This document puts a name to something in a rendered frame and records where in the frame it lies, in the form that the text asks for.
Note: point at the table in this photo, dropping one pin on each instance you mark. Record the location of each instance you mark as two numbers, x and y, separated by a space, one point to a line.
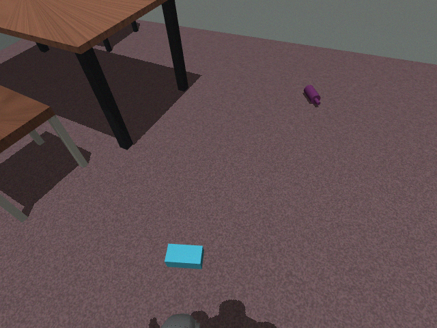
78 26

